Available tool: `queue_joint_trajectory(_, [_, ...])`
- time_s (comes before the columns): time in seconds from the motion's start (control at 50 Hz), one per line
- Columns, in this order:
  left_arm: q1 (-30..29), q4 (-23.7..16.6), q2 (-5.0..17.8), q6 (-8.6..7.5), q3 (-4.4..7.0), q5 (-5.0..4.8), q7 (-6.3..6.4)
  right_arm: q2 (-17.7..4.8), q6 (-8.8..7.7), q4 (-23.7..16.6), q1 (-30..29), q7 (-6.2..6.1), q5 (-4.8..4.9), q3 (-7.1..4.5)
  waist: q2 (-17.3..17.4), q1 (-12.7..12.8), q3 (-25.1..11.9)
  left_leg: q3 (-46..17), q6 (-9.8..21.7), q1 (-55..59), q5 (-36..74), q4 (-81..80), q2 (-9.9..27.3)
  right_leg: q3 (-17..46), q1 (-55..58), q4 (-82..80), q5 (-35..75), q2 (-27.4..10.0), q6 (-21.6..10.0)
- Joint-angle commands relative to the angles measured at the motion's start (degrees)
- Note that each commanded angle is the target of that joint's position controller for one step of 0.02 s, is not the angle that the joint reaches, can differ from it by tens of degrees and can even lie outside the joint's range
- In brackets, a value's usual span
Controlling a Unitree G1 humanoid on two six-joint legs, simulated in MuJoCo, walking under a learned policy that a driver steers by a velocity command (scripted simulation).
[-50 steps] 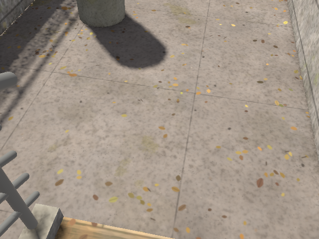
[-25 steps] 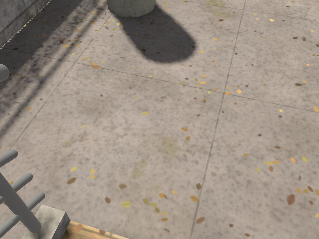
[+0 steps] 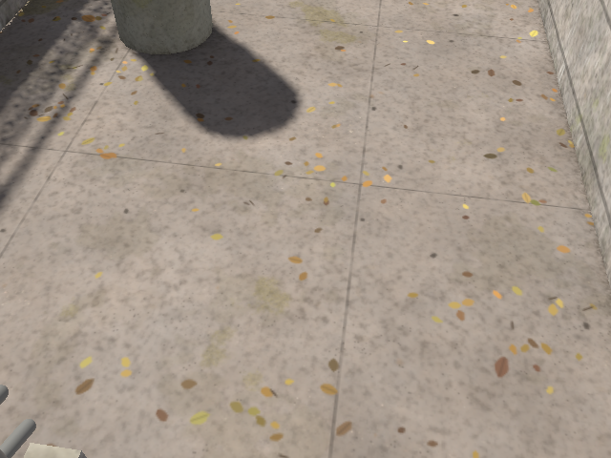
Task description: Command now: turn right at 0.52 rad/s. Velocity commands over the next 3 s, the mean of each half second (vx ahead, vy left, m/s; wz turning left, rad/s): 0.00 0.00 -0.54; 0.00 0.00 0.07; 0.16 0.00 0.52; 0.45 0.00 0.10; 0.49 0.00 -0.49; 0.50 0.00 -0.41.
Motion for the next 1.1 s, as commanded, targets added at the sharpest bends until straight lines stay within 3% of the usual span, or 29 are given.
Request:
queue_joint_trajectory(0.02, [1.3, -4.08, 3.29, -1.05, -0.11, 0.02, 1.89, -13.12, -0.71, -0.46, 13.33, 0.15, -3.71, -4.58, 4.69, -5.1, -0.78, -36.39, 26.8, 25.91, 37.28, -14.69, 33.84, 4.01, -38.32, 29.68, -10.33, -0.09, 5.84])
queue_joint_trajectory(0.06, [1.73, -1.06, 6.35, 0.48, 0.64, 1.87, 2.72, -4.93, -0.84, -2.16, 1.03, 2.17, 2.46, -2.34, 2.6, -0.27, -2.5, -18.93, 16.62, 12.23, 27.03, -12.95, 22.51, -0.47, -32.15, 40.65, 1.04, -2.8, 7.85])
queue_joint_trajectory(0.08, [5.56, -0.07, 4.03, 0.86, -0.45, 3.55, 2.35, -3.52, -1.0, -2.3, -0.36, 2.1, 2.84, -2.18, 5.78, 1.68, -3.09, -12.41, 14.02, 5.06, 31.22, -11.33, 18.34, -2.89, -26.31, 46.31, 6.09, -3.39, 8.1])
queue_joint_trajectory(0.1, [6.79, -0.2, 2.8, 0.85, -1.28, 4.27, 1.25, -3.5, -1.11, -2.56, -1.71, 1.73, 1.76, -2.26, 4.88, 2.9, -3.29, -7.97, 12.12, -0.93, 29.9, -11.0, 15.54, -5.75, -22.97, 51.12, 9.82, -3.64, 8.13])
queue_joint_trajectory(0.14, [5.68, -0.43, 1.91, 0.54, -2.37, 2.05, -1.19, -5.07, -1.91, -2.67, -1.43, 0.49, 0.19, -2.59, 3.43, 0.34, -3.06, -2.9, 12.34, -4.04, 22.62, -10.85, 12.94, -8.5, -23.18, 54.74, 16.85, -4.06, 8.16])
queue_joint_trajectory(0.16, [4.54, -0.58, 2.98, 0.5, -2.37, 1.87, -1.6, -5.73, -1.89, -1.81, 1.93, -0.06, 0.05, -2.69, 3.52, -2.07, -2.41, -3.12, 13.09, -1.53, 18.95, -11.03, 13.78, -8.53, -25.82, 53.0, 18.25, -4.49, 8.69])
queue_joint_trajectory(0.22, [-0.34, -0.76, 3.44, 0.95, -2.48, 2.0, -2.15, -6.27, -2.53, 3.74, 14.43, -0.56, 0.45, -3.02, 5.55, -6.92, 0.76, -8.27, 14.28, 13.65, 9.98, -14.45, 19.77, -4.94, -36.06, 33.49, 20.22, -8.46, 8.06])
queue_joint_trajectory(0.24, [-0.93, -0.22, 3.35, 0.98, -2.3, 1.79, -2.14, -5.74, -2.72, 5.03, 15.94, -0.16, 1.42, -3.12, 7.49, -7.25, 0.96, -9.4, 13.77, 15.77, 6.07, -15.14, 20.25, -5.59, -36.45, 28.15, 19.46, -9.86, 7.74])
queue_joint_trajectory(0.28, [-2.31, -1.01, 0.96, 1.92, -3.34, 3.12, -2.41, -7.26, -2.65, 4.91, 13.29, 0.0, 0.98, -3.69, 8.5, -6.61, 0.47, -8.69, 13.39, 12.73, 4.46, -14.64, 21.0, -9.66, -32.73, 29.94, 15.56, -11.11, 6.79])
queue_joint_trajectory(0.32, [-2.78, -1.59, 0.09, 2.39, -4.05, 3.43, -2.36, -5.14, -2.64, 4.1, 11.07, -0.79, 0.24, -3.23, 6.54, -6.6, 0.24, -6.86, 14.34, 10.83, 8.74, -15.11, 21.83, -12.04, -29.62, 27.6, 15.78, -12.11, 6.64])
queue_joint_trajectory(0.4, [-4.62, -2.26, -1.38, 2.77, -4.48, 2.71, -3.42, -6.41, -3.13, 4.6, 11.41, -3.13, -0.05, -4.32, 5.28, -7.78, 1.93, -4.16, 13.74, 8.5, 5.03, -16.2, 23.23, -16.28, -21.69, 18.42, 10.6, -11.9, 4.81])
queue_joint_trajectory(0.48, [-6.39, -2.89, -1.87, 3.22, -4.09, 2.05, -2.81, -8.04, -3.36, 5.27, 10.09, -4.13, -0.69, -5.76, 6.34, -7.8, 2.46, -3.6, 11.21, 8.44, 4.12, -15.97, 24.58, -17.64, -13.24, 8.22, 7.15, -10.08, 2.18])
queue_joint_trajectory(0.52, [-6.94, -3.16, -2.39, 3.35, -3.86, 1.23, -2.46, -9.88, -3.19, 5.58, 8.8, -3.92, -1.11, -6.83, 6.17, -8.0, 2.25, -4.06, 9.77, 10.54, 6.57, -14.95, 25.89, -16.95, -8.97, -0.7, 6.97, -8.58, 1.12])
queue_joint_trajectory(0.58, [-1.47, -0.62, -0.15, 1.34, -1.37, -1.33, -1.95, -8.11, -2.31, 8.27, 9.34, -2.95, -0.32, -6.65, 6.07, -4.64, -1.17, -0.78, 5.82, 8.67, 6.77, -5.86, 24.39, -18.79, 9.66, -21.17, 23.47, -5.0, -1.47])
queue_joint_trajectory(0.6, [1.94, 0.41, 0.78, 0.63, -0.42, -0.61, -2.01, -4.97, -2.16, 9.43, 9.99, -1.75, -0.39, -5.53, 1.66, -1.93, -5.03, 4.29, 1.39, 0.1, -0.6, 4.42, 19.55, -15.2, 24.15, -23.79, 32.66, -7.68, -3.07])
queue_joint_trajectory(0.62, [10.57, 2.12, 9.47, -0.51, 1.35, 0.31, -1.12, 1.21, -2.52, 5.34, 12.35, -0.4, -0.93, -3.92, -12.04, -2.02, -14.5, 9.94, -4.72, -17.0, -26.26, 25.45, 9.1, 5.23, 42.88, -18.16, 65.96, -26.26, -18.6])
queue_joint_trajectory(0.64, [17.98, 4.34, 8.15, -1.29, 1.34, 4.54, -3.56, -0.07, -2.46, 6.17, 11.16, 0.37, 1.99, -4.56, -0.14, 2.84, -8.02, -7.79, -4.85, -28.55, -25.29, 24.18, 2.68, 12.57, 40.92, -21.09, 45.58, -30.17, -20.66])
queue_joint_trajectory(0.66, [15.49, 6.47, 7.48, -1.14, 1.72, 4.08, -5.3, -2.57, -1.52, 6.28, 5.28, 0.28, 3.41, -4.95, -0.41, 3.93, 1.96, -9.46, -4.58, -35.47, -19.03, 27.44, 2.37, 4.37, 35.72, -21.84, 42.88, -27.58, -17.42])
queue_joint_trajectory(0.7, [2.56, 4.26, 1.39, -0.89, -0.59, -2.04, -7.6, -5.94, -1.8, 11.46, 13.14, 0.63, 2.07, -6.76, -2.62, -4.18, 0.4, -8.98, -5.48, -24.56, -12.14, 30.72, 6.24, -6.01, 21.74, -21.57, 42.31, -23.43, -12.31])
queue_joint_trajectory(0.72, [-2.15, 3.39, -0.62, -0.7, -1.5, -2.69, -8.14, -2.94, -1.63, 14.21, 18.64, 1.42, 1.05, -5.98, -3.82, -7.51, 1.19, -8.0, -7.26, -16.37, -7.99, 34.0, 6.85, -9.38, 10.65, -20.76, 42.77, -21.74, -10.36])
queue_joint_trajectory(0.74, [-5.53, 2.22, -0.7, -0.54, -1.64, -1.21, -8.16, -0.08, -1.48, 15.95, 20.25, 2.57, 0.7, -5.07, -1.62, -7.86, 2.23, -7.25, -8.76, -12.0, -2.22, 37.91, 6.47, -11.47, 2.97, -21.07, 41.57, -20.37, -9.44])
queue_joint_trajectory(0.78, [-9.16, 1.46, 0.68, -0.53, -1.71, 0.12, -7.28, 0.03, -1.58, 15.7, 19.6, 4.17, 1.24, -4.65, 0.14, -7.35, 1.44, -5.41, -10.51, -8.36, 4.4, 37.69, 6.89, -14.11, -2.41, -19.74, 35.32, -19.01, -9.34])
queue_joint_trajectory(0.82, [-5.86, 3.42, 2.36, -0.9, -1.59, 0.2, -5.55, -2.73, -1.89, 13.97, 17.53, 3.4, 0.89, -5.12, -2.38, -4.84, 1.54, -4.48, -10.71, -9.08, 2.75, 35.5, 7.41, -13.02, -0.98, -18.48, 29.92, -20.61, -10.95])
queue_joint_trajectory(0.88, [4.89, 6.17, 6.12, -1.49, 0.44, 0.65, -1.02, -3.33, -1.11, 6.38, 5.91, -1.61, -0.75, -4.34, -4.63, 2.79, 1.37, -3.96, -9.78, -26.09, -7.25, 33.43, 7.38, -3.02, 15.85, -18.59, 35.29, -30.02, -18.55])
queue_joint_trajectory(0.92, [10.51, 7.74, 4.26, -1.11, -0.02, 1.45, 2.46, 1.16, 0.42, 2.84, 0.85, -3.91, -0.51, -1.71, -3.27, 5.17, 0.61, -6.91, -10.37, -33.91, -11.76, 29.04, 9.67, 1.79, 23.77, -20.44, 38.65, -35.58, -18.95])
queue_joint_trajectory(0.98, [0.96, 4.06, 5.92, -1.11, 1.22, 0.95, 2.8, 1.87, 1.48, 4.89, 6.05, -3.34, -0.86, -0.77, -3.69, 2.02, 0.23, 0.71, -9.61, -18.5, -6.56, 24.34, 8.33, -8.68, 11.57, -20.53, 29.37, -28.72, -13.1])
queue_joint_trajectory(1.02, [-2.07, 2.7, 6.97, -1.87, 2.19, 1.91, 2.84, 1.17, 1.2, 5.63, 8.24, -1.76, -1.33, -1.41, -4.36, 1.15, 1.58, 5.67, -6.85, -7.55, -5.34, 21.46, 5.28, -13.9, 3.01, -21.21, 18.01, -25.47, -9.87])
queue_joint_trajectory(1.08, [-4.05, 3.56, 7.49, -2.72, 3.1, 2.15, 3.65, -1.67, -0.24, 6.86, 13.04, -1.3, 0.49, -3.96, -3.14, -2.2, 1.39, 4.3, -4.42, 6.12, 0.25, 6.29, 2.73, -15.8, 0.54, -13.18, 10.85, -26.8, -5.64])
queue_joint_trajectory(1.1, [-6.52, 3.4, 4.87, -3.08, 2.28, 2.32, 3.17, -4.35, -1.63, 9.06, 20.42, -1.75, 1.16, -5.81, 2.35, -6.44, -1.36, 1.75, -2.92, 18.75, 12.37, -3.33, 1.97, -20.09, -5.13, -0.21, 7.08, -22.83, -2.78])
